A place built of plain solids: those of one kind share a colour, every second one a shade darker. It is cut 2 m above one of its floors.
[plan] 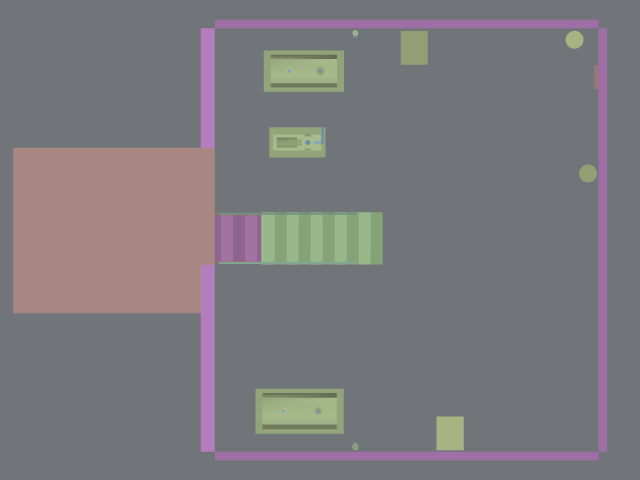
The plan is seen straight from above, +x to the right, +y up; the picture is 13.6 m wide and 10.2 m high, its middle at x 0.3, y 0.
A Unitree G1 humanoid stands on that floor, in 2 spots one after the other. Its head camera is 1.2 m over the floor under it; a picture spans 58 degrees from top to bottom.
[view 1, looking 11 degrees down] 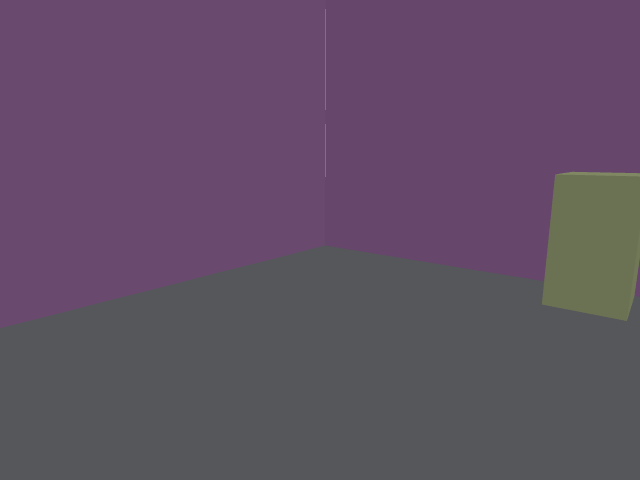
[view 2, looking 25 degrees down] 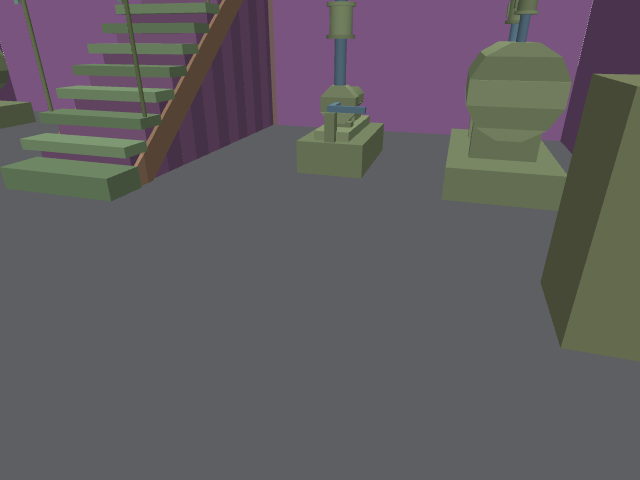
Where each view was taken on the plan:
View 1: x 2.63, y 0.03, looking -51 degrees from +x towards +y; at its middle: wall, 5.80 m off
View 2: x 4.31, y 3.18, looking -163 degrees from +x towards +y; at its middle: ground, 2.84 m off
